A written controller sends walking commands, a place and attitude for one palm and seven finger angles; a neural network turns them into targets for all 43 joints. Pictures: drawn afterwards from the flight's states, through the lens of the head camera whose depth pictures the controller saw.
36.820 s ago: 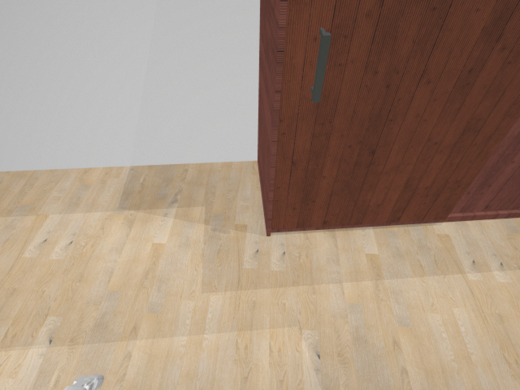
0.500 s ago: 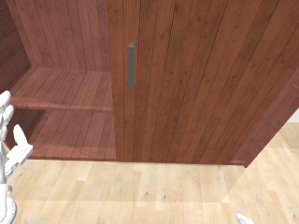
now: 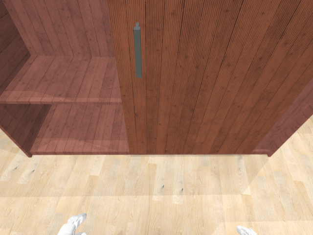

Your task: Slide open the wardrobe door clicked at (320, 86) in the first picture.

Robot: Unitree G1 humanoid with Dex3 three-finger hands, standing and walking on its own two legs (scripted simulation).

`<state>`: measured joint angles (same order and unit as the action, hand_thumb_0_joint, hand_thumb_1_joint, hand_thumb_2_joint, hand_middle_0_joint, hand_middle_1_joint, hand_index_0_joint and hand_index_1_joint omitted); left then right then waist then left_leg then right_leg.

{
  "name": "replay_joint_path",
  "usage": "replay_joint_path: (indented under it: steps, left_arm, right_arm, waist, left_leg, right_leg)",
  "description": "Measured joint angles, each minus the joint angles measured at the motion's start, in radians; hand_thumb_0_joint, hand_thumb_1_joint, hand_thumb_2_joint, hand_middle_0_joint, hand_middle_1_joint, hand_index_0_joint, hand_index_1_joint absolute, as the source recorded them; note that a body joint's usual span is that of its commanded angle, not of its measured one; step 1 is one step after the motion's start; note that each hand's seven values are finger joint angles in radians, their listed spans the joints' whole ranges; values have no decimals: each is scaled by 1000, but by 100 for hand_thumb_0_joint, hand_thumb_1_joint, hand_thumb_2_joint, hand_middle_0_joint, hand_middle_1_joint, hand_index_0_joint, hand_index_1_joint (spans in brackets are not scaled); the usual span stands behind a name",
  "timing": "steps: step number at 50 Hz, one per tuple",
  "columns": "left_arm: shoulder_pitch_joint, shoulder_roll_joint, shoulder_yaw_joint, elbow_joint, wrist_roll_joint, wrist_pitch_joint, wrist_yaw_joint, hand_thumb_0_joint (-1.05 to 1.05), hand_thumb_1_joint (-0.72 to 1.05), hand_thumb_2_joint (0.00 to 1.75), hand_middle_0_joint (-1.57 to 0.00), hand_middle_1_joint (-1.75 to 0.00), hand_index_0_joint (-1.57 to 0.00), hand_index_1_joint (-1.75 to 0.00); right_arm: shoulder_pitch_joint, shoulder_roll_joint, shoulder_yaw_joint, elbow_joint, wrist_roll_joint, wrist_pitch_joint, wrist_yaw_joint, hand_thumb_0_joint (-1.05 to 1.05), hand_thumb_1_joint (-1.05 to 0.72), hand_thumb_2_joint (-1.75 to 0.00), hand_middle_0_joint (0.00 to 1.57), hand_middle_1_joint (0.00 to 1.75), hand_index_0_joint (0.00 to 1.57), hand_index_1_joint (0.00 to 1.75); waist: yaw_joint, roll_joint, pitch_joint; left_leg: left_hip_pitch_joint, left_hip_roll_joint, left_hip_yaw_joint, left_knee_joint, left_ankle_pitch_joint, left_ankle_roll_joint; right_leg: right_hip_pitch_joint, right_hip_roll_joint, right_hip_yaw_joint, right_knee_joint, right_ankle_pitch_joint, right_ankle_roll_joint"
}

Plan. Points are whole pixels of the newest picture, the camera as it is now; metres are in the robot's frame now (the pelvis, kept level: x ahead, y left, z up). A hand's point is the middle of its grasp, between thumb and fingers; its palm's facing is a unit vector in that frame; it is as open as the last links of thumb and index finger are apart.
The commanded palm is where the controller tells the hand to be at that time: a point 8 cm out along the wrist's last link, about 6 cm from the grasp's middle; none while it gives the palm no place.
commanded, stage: let the arm hang, fingers relaxed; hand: left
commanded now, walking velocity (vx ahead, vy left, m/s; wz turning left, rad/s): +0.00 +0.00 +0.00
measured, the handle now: (138, 51) +0.70 +0.09 +0.10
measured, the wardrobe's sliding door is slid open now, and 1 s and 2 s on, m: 0.69 0.69 0.69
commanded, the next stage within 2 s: look to check the result in 0.86 s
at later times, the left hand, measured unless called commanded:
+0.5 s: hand out of the picture +0.02 +0.20 -0.15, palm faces -0.04 -0.98 -0.21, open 7.4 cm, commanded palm none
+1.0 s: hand out of the picture +0.01 +0.20 -0.15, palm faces -0.04 -0.98 -0.17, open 7.4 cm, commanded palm none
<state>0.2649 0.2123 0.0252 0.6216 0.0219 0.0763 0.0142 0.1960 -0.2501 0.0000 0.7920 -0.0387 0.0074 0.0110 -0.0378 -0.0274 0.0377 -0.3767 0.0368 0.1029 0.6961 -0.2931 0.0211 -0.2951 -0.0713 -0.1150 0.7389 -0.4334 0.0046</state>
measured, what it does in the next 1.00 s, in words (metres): stands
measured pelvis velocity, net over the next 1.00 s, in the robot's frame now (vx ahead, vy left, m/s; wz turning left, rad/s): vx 0.01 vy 0.04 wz -0.04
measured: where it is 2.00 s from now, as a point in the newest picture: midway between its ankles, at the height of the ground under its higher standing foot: outside the picture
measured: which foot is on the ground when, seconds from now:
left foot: down 0.00-1.00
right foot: down 0.00-1.00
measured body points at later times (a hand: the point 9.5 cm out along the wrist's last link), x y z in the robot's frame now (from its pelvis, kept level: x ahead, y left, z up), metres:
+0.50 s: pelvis +0.01 +0.02 +0.03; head +0.03 +0.02 +0.48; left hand +0.03 +0.25 -0.13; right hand +0.02 -0.21 -0.13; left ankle +0.04 +0.11 -0.72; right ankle -0.02 -0.11 -0.72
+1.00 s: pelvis +0.01 +0.04 +0.03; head +0.04 +0.04 +0.48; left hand +0.01 +0.25 -0.14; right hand -0.01 -0.18 -0.13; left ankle +0.04 +0.11 -0.72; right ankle -0.02 -0.11 -0.72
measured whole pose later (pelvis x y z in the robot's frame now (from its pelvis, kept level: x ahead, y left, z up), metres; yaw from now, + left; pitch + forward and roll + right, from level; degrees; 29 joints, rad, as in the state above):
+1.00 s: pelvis +0.01 +0.04 +0.03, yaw -2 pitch +0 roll +0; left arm 0.26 0.15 0.00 1.16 0.01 0.01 0.03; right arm 0.26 -0.13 0.00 1.15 -0.02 0.01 -0.03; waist -0.02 -0.01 0.05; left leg -0.21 0.00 0.16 0.40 -0.19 0.06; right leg -0.13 -0.07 -0.06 0.39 -0.25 0.05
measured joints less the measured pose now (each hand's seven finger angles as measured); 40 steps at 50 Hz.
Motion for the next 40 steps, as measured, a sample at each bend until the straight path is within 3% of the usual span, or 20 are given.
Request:
replay_joint_path:
  steps: [3,8,19,29,40]
  left_arm:
    - [10,-35,9,144,-18,-3,8,-1,96,90,-21,-30,-20,-30]
    - [23,5,-2,290,-8,-41,-2,-3,100,90,-21,-30,-20,-30]
    - [26,-7,-29,478,-10,-57,7,0,92,90,-20,-30,-20,-30]
    - [-31,-45,-35,508,-12,-73,14,1,91,90,-20,-30,-20,-30]
    - [-29,-49,-28,523,-12,-73,18,1,92,90,-20,-30,-20,-30]
  right_arm:
    - [14,21,11,44,-5,7,-11,1,-91,-90,20,30,20,30]
    - [26,40,7,139,4,26,-21,1,-91,-90,20,30,20,30]
    - [24,68,-1,266,17,16,-36,1,-93,-90,20,30,20,30]
    - [40,88,5,336,16,4,-34,1,-92,-90,20,30,20,30]
    - [62,114,4,357,16,0,-38,1,-91,-90,19,30,20,30]
  waist:
    - [8,-38,19]
    - [36,-17,26]
    - [31,44,3]
    - [22,22,-7]
    - [17,11,3]
  left_leg:
    - [10,9,-1,-18,-9,-7]
    - [39,24,-17,-110,43,-16]
    - [128,3,23,-237,87,4]
    - [164,-15,41,-281,102,18]
    - [171,-25,50,-292,105,29]
  right_leg:
    - [18,20,8,-43,29,-9]
    - [73,48,-10,-188,102,-17]
    - [149,37,24,-317,165,8]
    - [170,20,39,-340,176,22]
    - [175,11,48,-351,184,32]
